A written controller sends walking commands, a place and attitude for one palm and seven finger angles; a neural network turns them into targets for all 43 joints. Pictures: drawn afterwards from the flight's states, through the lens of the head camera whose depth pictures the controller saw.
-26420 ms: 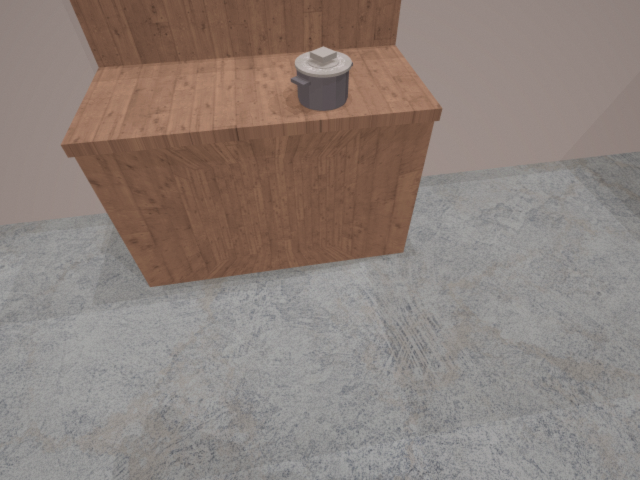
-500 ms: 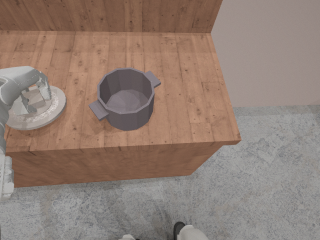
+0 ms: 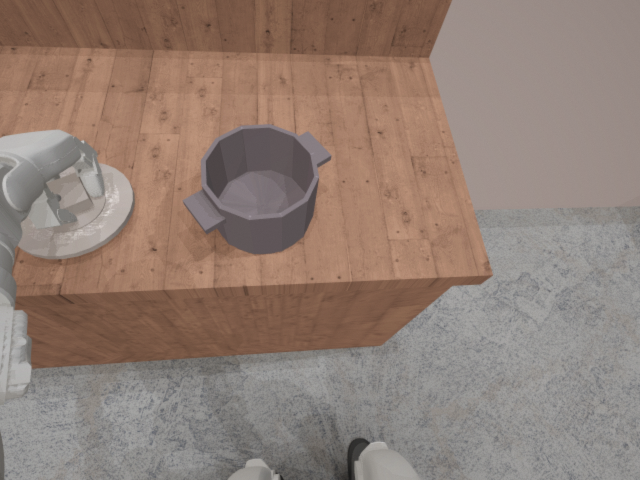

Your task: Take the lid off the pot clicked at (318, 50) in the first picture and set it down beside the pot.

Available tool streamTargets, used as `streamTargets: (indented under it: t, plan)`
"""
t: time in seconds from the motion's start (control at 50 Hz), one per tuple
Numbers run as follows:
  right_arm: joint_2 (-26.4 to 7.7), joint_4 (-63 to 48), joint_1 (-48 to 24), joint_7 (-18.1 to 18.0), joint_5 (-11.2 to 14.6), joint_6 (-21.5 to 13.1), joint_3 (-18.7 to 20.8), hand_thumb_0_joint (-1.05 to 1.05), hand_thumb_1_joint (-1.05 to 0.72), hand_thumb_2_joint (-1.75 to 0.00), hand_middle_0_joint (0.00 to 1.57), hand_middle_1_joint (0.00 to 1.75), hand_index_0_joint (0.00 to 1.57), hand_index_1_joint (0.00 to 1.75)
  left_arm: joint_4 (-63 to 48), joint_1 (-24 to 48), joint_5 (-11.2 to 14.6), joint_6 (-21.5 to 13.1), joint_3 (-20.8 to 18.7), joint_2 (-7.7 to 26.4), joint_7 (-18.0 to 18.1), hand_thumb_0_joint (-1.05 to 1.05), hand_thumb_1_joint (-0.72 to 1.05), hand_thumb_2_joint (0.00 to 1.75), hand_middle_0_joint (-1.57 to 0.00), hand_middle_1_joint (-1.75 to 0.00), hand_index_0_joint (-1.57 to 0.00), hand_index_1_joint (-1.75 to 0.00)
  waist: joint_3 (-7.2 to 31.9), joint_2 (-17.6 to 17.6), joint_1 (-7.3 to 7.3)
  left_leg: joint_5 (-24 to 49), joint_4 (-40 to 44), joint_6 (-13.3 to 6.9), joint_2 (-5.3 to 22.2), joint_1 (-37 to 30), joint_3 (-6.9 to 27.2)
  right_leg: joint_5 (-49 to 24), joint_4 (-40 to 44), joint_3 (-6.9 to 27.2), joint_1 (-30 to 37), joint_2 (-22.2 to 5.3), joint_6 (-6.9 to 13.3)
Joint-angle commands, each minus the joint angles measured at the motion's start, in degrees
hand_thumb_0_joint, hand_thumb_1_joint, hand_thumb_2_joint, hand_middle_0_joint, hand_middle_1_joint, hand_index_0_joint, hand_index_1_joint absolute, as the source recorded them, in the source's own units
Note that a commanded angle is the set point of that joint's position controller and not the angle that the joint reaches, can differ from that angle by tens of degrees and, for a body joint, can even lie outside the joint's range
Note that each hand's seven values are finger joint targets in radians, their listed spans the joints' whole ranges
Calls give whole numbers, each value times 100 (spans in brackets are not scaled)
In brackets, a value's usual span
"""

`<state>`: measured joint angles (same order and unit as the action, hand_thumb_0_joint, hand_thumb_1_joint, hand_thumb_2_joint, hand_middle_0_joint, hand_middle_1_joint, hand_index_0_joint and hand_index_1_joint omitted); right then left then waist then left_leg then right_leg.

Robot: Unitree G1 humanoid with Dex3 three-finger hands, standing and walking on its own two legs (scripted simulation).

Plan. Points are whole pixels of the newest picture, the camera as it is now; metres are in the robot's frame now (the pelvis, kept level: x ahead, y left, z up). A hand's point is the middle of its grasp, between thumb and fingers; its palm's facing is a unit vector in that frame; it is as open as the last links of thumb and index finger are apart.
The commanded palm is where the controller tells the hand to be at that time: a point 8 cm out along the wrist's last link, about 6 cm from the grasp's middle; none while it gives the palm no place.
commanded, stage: open the fingers wide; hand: left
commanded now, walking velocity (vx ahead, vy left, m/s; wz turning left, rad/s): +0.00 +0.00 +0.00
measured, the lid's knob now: (64, 196) +0.48 +0.31 -0.02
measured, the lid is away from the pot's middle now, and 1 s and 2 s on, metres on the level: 0.26 0.26 0.26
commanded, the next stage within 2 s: raise the empty hand in 1.10 s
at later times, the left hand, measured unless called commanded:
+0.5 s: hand (53, 213) +0.44 +0.30 +0.01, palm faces -0.47 -0.10 -0.88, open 7.8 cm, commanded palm +0.47 +0.29 +0.06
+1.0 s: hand (62, 208) +0.45 +0.30 +0.01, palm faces -0.50 -0.10 -0.86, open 10.7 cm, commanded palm +0.48 +0.29 +0.06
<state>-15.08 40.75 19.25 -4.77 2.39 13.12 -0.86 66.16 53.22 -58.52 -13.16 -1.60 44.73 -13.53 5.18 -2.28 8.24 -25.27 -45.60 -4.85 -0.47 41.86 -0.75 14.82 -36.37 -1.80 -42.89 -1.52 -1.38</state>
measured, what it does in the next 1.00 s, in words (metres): stands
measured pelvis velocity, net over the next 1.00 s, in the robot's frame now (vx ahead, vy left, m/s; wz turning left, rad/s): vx -0.02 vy -0.01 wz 0.00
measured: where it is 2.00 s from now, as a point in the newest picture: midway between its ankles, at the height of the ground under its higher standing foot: outside the picture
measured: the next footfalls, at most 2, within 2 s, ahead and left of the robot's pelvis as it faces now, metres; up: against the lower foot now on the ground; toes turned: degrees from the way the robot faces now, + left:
none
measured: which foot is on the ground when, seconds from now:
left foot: down 0.00-1.00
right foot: down 0.00-1.00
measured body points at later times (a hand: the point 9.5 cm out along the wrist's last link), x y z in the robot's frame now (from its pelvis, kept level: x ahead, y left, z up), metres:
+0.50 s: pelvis -0.01 +0.00 +0.00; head +0.10 +0.03 +0.43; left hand +0.46 +0.31 +0.06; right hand -0.02 -0.27 -0.12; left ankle -0.05 +0.06 -0.71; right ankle +0.01 -0.18 -0.70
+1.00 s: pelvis -0.02 -0.01 -0.01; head +0.11 +0.01 +0.43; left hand +0.47 +0.30 +0.06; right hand -0.04 -0.28 -0.12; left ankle -0.05 +0.06 -0.71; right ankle +0.01 -0.18 -0.71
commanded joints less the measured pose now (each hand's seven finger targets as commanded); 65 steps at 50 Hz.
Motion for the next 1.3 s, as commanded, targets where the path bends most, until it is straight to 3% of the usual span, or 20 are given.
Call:
streamTargets:
  t: [0.0, 0.08, 0.16, 0.22, 0.32, 0.36, 0.44, 0.48, 0.52, 0.58, 0.68, 0.72, 0.84, 0.94, 1.0, 1.06, 1.1, 1.16, 1.22, 1.28]
  plan:
    - [-1112, -339, 991, -4, -62, 23, 410, 0, -90, -90, 20, 30, 20, 30, -1103, 1562, 54, -66, -553, 1769, 245, 0, 45, 108, -78, -100, -84, -102, 2957, -948, -126, 5167, 152, 435, 126, -2600, 396, -1794, -125, -325, 798, 467, 449]
    - [-1158, -304, 978, 18, -32, 76, 399, 0, -90, -90, 20, 30, 20, 30, -1065, 2033, 94, 45, -504, 1878, 341, 0, 42, 100, -73, -100, -78, -102, 2622, -651, 17, 4301, 222, 306, 107, -2181, 332, -1553, -46, -284, 839, 452, 401]
    - [-1150, -348, 979, 1, -25, 17, 384, 0, -90, -90, 20, 30, 20, 30, -1201, 1948, 0, 24, -708, 2126, 397, 0, 38, 93, -68, -100, -72, -102, 2806, -1083, -102, 4629, 229, 399, 112, -2428, 397, -1555, -127, -320, 775, 434, 444]
    - [-1104, -325, 931, 38, -48, 38, 432, 0, -90, -90, 20, 30, 20, 30, -1390, 2040, 42, 59, -444, 1690, 407, 0, 35, 88, -64, -100, -68, -101, 2808, -1002, -27, 4781, 204, 425, 174, -2670, 435, -1476, -31, -334, 650, 448, 412]
    - [-1131, -279, 956, 16, -29, 16, 420, 0, -90, -90, 20, 30, 20, 30, -1417, 2251, 78, 73, -486, 1769, 434, 0, 31, 80, -58, -100, -61, -101, 2693, -953, 3, 4486, 282, 414, 172, -2605, 481, -1297, -12, -332, 617, 450, 428]
    - [-1110, -274, 928, 20, -38, -4, 440, 0, -90, -90, 20, 30, 20, 30, -1590, 2304, 84, 61, -374, 1586, 436, 0, 29, 76, -55, -100, -58, -101, 2775, -1179, -15, 4681, 289, 450, 180, -2779, 485, -1347, -10, -331, 570, 433, 444]
    - [-1149, -244, 924, 29, 3, -2, 397, 0, -90, -90, 20, 30, 20, 30, -993, 2129, 100, 183, -158, 1348, 488, 0, 26, 70, -50, -99, -52, -100, 2306, -626, 87, 3860, 322, 363, 152, -2215, 423, -1097, -4, -332, 513, 448, 422]
    - [-1155, -213, 961, 31, 0, -17, 420, 0, -90, -90, 20, 30, 20, 30, -1065, 2348, 71, 211, 25, 1164, 454, 0, 23, 67, -47, -99, -50, -100, 2355, -824, 124, 3892, 325, 386, 162, -2363, 454, -1014, -17, -338, 361, 444, 430]
    - [-1156, -260, 977, 28, -5, -30, 415, 0, -90, -90, 20, 30, 20, 30, -1251, 2358, 51, 200, -296, 1576, 452, 0, 21, 64, -45, -99, -47, -100, 2651, -872, 24, 4003, 303, 388, 146, -2429, 443, -1153, -47, -307, 599, 443, 443]
    - [-1160, -268, 984, 7, 13, -58, 381, 0, -90, -90, 20, 30, 20, 30, -825, 2244, 47, 221, -97, 1358, 418, 0, 18, 60, -41, -98, -43, -99, 2340, -643, 115, 3835, 274, 371, 139, -2158, 422, -1077, -93, -339, 435, 456, 422]
    - [-1150, -326, 1036, -25, -5, -83, 388, 0, -90, -90, 20, 30, 20, 30, -1172, 2455, -37, 183, -341, 1735, 428, 0, 13, 53, -35, -98, -36, -98, 2716, -1012, 46, 3963, 251, 402, 133, -2361, 424, -1118, -136, -316, 515, 447, 442]
    - [-1152, -346, 1001, -32, 16, -99, 366, 0, -90, -90, 20, 30, 20, 30, -919, 2255, 4, 212, -333, 1709, 426, 0, 11, 50, -33, -97, -33, -98, 2531, -721, 57, 3704, 231, 337, 102, -2046, 353, -1151, -114, -295, 624, 447, 424]
    - [-1144, -345, 1070, -45, 5, -85, 388, 0, -90, -90, 20, 30, 20, 30, -1110, 2344, -1, 190, -381, 1786, 360, 0, 8, 46, -29, -97, -29, -97, 2774, -834, 50, 3899, 204, 326, 102, -2171, 338, -1288, -124, -280, 711, 453, 426]
    - [-1187, -309, 1066, -73, 42, -72, 345, 0, -90, -90, 20, 30, 20, 30, -861, 2346, 22, 186, -286, 1775, 310, 0, 8, 46, -29, -97, -29, -97, 2437, -659, 114, 3356, 215, 238, 90, -1821, 273, -1081, -121, -283, 575, 451, 414]
    - [-1140, -312, 1094, -111, 15, -77, 362, 0, -90, -90, 20, 30, 20, 30, -1258, 2515, -10, 98, -424, 1961, 260, 0, 8, 46, -29, -97, -29, -97, 2884, -976, 76, 3855, 163, 285, 101, -2178, 304, -1305, -149, -270, 708, 452, 426]
    - [-1148, -291, 1078, -129, 40, -88, 322, 0, -90, -90, 20, 30, 20, 30, -826, 2208, 65, 92, -375, 1847, 224, 0, 9, 45, -29, -97, -29, -97, 2492, -793, 118, 3792, 142, 250, 106, -1910, 252, -1294, -169, -309, 574, 459, 412]
    - [-1166, -317, 1069, -126, 32, -47, 331, 0, -90, -90, 20, 30, 20, 30, -1083, 2285, 31, 72, -516, 2084, 222, 0, 9, 44, -29, -98, -29, -98, 2708, -782, 45, 3710, 156, 243, 82, -1883, 257, -1345, -175, -279, 780, 446, 416]
    - [-1137, -281, 1077, -115, 43, -53, 345, 0, -90, -90, 20, 30, 20, 30, -964, 2228, 50, 55, -330, 1795, 193, 0, 9, 43, -28, -98, -28, -98, 2571, -868, 106, 3952, 113, 283, 111, -2037, 268, -1294, -174, -324, 521, 466, 420]
    - [-1154, -320, 1077, -137, 17, -27, 354, 0, -90, -90, 20, 30, 20, 30, -1477, 2505, 50, 21, -695, 2357, 205, 0, 9, 43, -28, -98, -28, -98, 3034, -961, 25, 3787, 154, 208, 78, -2067, 222, -1503, -136, -223, 1002, 432, 410]
    - [-1097, -273, 1066, -141, 10, -51, 377, 0, -90, -90, 20, 30, 20, 30, -1434, 2349, 92, 28, -554, 2047, 183, 0, 9, 43, -28, -98, -28, -98, 3047, -1176, 43, 4523, 130, 323, 136, -2540, 290, -1617, -120, -313, 767, 460, 408]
